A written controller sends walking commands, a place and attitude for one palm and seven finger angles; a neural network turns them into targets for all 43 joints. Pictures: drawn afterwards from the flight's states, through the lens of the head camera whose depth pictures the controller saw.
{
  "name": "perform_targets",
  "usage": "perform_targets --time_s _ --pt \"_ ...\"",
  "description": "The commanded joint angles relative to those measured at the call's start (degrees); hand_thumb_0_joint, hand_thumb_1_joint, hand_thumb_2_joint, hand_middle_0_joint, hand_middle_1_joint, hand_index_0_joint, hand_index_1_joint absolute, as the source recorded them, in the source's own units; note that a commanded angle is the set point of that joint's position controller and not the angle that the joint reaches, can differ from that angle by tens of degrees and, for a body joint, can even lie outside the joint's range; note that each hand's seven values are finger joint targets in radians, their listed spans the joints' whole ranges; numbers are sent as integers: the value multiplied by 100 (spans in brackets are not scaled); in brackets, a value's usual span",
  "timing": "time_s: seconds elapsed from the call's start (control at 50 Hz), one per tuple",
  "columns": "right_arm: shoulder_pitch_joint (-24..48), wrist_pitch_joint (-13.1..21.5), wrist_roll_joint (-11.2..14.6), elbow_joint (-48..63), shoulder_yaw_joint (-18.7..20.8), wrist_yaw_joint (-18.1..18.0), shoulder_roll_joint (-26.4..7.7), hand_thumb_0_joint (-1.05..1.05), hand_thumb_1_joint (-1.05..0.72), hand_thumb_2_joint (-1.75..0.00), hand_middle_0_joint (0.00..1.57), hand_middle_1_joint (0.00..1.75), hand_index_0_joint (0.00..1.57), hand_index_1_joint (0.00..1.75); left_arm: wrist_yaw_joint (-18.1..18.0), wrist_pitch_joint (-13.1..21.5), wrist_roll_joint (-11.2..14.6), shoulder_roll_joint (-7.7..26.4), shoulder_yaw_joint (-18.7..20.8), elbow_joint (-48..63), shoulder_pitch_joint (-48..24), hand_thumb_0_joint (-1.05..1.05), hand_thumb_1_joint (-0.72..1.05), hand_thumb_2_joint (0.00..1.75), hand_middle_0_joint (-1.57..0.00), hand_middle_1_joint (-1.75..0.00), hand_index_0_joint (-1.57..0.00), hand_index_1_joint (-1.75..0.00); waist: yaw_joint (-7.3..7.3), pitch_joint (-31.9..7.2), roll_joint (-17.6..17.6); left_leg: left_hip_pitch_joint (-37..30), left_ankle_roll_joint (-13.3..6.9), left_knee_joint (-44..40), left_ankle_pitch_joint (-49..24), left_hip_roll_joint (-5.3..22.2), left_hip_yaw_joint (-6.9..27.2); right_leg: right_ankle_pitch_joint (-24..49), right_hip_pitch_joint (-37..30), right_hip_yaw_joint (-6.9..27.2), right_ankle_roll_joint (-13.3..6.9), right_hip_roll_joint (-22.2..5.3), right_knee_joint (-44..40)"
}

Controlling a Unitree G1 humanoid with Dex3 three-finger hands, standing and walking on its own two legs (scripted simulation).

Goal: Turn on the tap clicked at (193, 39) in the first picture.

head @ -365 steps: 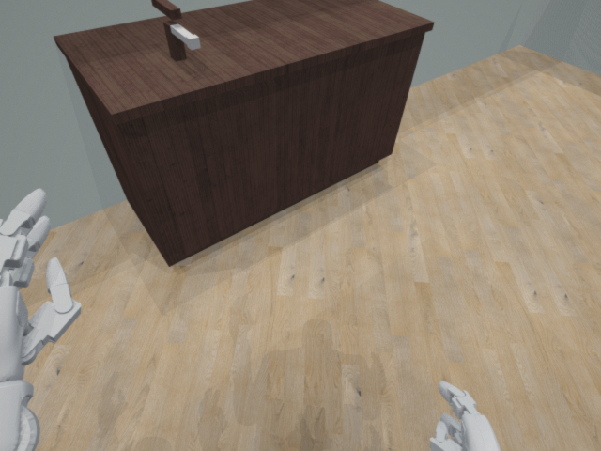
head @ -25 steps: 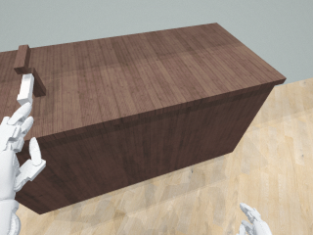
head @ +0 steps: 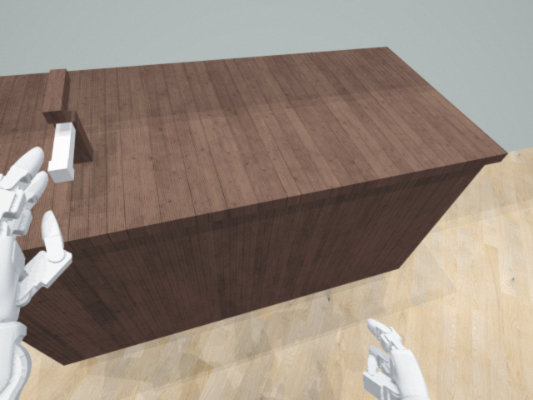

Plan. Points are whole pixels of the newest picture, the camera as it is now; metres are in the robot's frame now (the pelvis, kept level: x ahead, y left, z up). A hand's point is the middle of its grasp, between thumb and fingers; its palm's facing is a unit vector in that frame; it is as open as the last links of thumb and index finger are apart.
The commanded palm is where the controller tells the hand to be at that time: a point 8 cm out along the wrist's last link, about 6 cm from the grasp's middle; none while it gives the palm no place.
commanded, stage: come to a stop and stand still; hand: left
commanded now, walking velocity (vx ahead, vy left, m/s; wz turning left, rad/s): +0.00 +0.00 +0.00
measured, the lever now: (61, 170) +0.41 +0.39 +0.07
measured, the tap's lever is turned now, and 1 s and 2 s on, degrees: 0 0 0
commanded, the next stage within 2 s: look again from close up in 0.20 s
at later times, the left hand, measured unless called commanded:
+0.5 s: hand (66, 255) +0.22 +0.25 +0.15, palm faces +0.40 -0.85 -0.33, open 7.4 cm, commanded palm +0.16 +0.28 +0.17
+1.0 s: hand (99, 272) +0.21 +0.22 +0.14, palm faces +0.34 -0.89 -0.31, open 7.4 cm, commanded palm +0.15 +0.27 +0.16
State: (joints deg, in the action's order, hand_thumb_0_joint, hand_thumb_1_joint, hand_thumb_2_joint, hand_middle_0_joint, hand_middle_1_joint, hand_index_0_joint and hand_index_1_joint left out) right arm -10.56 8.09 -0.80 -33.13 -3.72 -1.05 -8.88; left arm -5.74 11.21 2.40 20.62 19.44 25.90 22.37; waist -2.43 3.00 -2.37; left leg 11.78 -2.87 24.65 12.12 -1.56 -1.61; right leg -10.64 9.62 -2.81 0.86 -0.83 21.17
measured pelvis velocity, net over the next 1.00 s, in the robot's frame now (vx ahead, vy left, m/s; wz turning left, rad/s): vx -0.01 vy -0.03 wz -0.02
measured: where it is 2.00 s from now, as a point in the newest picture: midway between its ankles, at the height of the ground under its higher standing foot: outside the picture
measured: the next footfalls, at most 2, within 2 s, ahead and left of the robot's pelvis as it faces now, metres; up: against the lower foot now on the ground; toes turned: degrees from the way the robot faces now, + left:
none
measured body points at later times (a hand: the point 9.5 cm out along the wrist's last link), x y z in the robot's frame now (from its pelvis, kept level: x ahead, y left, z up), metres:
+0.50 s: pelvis +0.00 +0.00 +0.00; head +0.02 +0.02 +0.45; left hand +0.19 +0.30 +0.17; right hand +0.18 -0.22 -0.07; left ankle +0.01 +0.08 -0.74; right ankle +0.01 -0.13 -0.74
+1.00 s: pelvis -0.01 -0.03 -0.01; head -0.03 -0.03 +0.44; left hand +0.19 +0.27 +0.15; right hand +0.18 -0.24 -0.07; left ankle +0.01 +0.08 -0.74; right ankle +0.01 -0.13 -0.74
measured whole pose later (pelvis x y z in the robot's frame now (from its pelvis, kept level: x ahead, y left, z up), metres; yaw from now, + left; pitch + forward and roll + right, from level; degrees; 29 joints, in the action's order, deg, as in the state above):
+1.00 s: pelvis -0.01 -0.03 -0.01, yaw -1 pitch -4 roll +0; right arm -10.3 7.8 -1.5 -35.6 -2.9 -0.8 -12.5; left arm -1.8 0.0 5.6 19.0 18.3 19.6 20.8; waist -1.7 0.2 0.3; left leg 10.5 -1.1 27.9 13.8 -0.7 -2.2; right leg -14.7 10.9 -1.7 -1.3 0.2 29.1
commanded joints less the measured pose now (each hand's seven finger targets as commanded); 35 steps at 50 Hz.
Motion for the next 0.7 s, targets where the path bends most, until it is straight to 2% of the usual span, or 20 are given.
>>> perform_targets --time_s 0.0,0.06,0.08,0.12,0.16,0.18,0.2,0.26,0.28,0.34,0.38,0.42,0.46,0.48,0.56,0.58,0.6,0.62,0.66,0.68 --pt "359 231 10 822 427 -135 -927 0 -90 -90 20 30 20 30 -107 371 6 870 490 1367 -669 0 90 90 -20 -30 -20 -30 66 -1092 818 -271 369 -540 -1601 460 520 983 -504 165 -101 98 37" --pt "364 161 19 831 437 -138 -930 0 -90 -90 20 30 20 30 -125 332 2 793 422 1213 -669 0 90 90 -20 -30 -20 -30 59 -979 749 -130 367 -670 -1185 478 562 738 -478 179 -97 110 -21" --pt "406 161 15 852 439 -151 -938 0 -90 -90 20 30 20 30 -133 327 6 864 489 1246 -678 0 90 90 -20 -30 -20 -30 58 -940 772 -99 405 -700 -1223 454 569 743 -494 149 -101 119 -16" --pt "397 111 29 866 440 -149 -936 0 -90 -90 20 30 20 30 -133 314 4 763 397 1152 -633 0 90 90 -20 -30 -20 -30 61 -923 753 -60 422 -739 -1122 448 585 692 -507 145 -100 121 -27" --pt "405 72 31 887 446 -160 -937 0 -90 -90 20 30 20 30 -150 315 6 777 422 1090 -594 0 90 90 -20 -30 -20 -30 51 -869 720 107 378 -807 -731 434 589 569 -551 167 -98 104 -90" --pt "456 76 19 900 455 -175 -940 0 -90 -90 20 30 20 30 -160 314 -2 874 526 1129 -563 0 90 90 -20 -30 -20 -30 48 -875 706 96 381 -778 -722 397 541 616 -563 176 -106 95 -135" --pt "426 58 24 888 447 -178 -925 0 -90 -90 20 30 20 30 -158 326 5 788 450 1110 -536 0 90 90 -20 -30 -20 -30 55 -904 695 122 384 -773 -691 389 564 614 -600 171 -114 70 -140" --pt "396 24 29 914 473 -186 -948 0 -90 -90 20 30 20 30 -168 332 20 827 492 1148 -449 0 90 90 -20 -30 -20 -30 56 -959 628 83 348 -676 -780 335 501 785 -621 212 -116 42 -203" --pt "462 38 21 927 469 -201 -960 0 -90 -90 20 30 20 30 -181 333 19 937 583 1184 -443 0 90 90 -20 -30 -20 -30 53 -937 688 110 367 -667 -821 307 493 807 -632 210 -121 34 -218" --pt "383 7 42 904 482 -207 -963 0 -90 -90 20 30 20 30 -184 337 42 831 499 1059 -372 0 90 90 -20 -30 -20 -30 61 -892 577 126 351 -639 -785 273 467 794 -606 205 -106 22 -281" --pt "444 26 41 921 499 -219 -987 0 -90 -90 20 30 20 30 -193 351 36 945 577 1201 -437 0 90 90 -20 -30 -20 -30 72 -874 723 86 359 -641 -791 240 445 779 -564 206 -112 33 -301" --pt "366 5 47 887 498 -225 -973 0 -90 -90 20 30 20 30 -192 360 48 858 521 1122 -341 0 90 90 -20 -30 -20 -30 71 -946 580 68 343 -619 -865 259 473 833 -627 186 -105 25 -271" --pt "355 2 58 892 507 -220 -983 0 -90 -90 20 30 20 30 -188 376 49 853 497 1137 -351 0 90 90 -20 -30 -20 -30 80 -903 660 40 345 -670 -769 260 465 724 -543 182 -89 41 -297" --pt "413 7 48 907 511 -234 -996 0 -90 -90 20 30 20 30 -200 374 47 959 587 1213 -370 0 90 90 -20 -30 -20 -30 75 -896 700 31 349 -663 -787 249 451 727 -550 186 -93 45 -310" --pt "349 -15 58 883 518 -233 -986 0 -90 -90 20 30 20 30 -196 368 64 874 553 1074 -209 0 90 90 -20 -30 -20 -30 64 -954 496 50 327 -627 -825 258 465 764 -595 189 -81 27 -307" --pt "404 -6 54 885 522 -243 -992 0 -90 -90 20 30 20 30 -204 352 73 951 629 1047 -169 0 90 90 -20 -30 -20 -30 65 -894 517 52 326 -615 -764 238 430 738 -536 212 -84 4 -368" --pt "358 -22 61 860 511 -241 -969 0 -90 -90 20 30 20 30 -197 358 68 830 520 1039 -196 0 90 90 -20 -30 -20 -30 76 -916 477 76 325 -603 -796 250 456 764 -584 200 -94 -7 -340" --pt "334 -21 59 857 516 -237 -996 0 -90 -90 20 30 20 30 -196 359 66 826 504 1065 -242 0 90 90 -20 -30 -20 -30 82 -919 580 91 340 -629 -811 238 466 740 -585 187 -93 10 -314" --pt "333 -38 63 857 514 -236 -984 0 -90 -90 20 30 20 30 -192 351 62 820 480 1020 -253 0 90 90 -20 -30 -20 -30 87 -855 555 70 320 -653 -657 241 448 634 -490 204 -80 19 -384" --pt "-854 51 402 1844 -652 -493 -1227 0 -90 -90 20 30 20 30 -387 1344 -232 5616 2137 3244 -5735 0 90 90 -20 -30 -20 -30 487 160 1619 1604 178 -381 584 248 527 -505 -330 421 221 191 66"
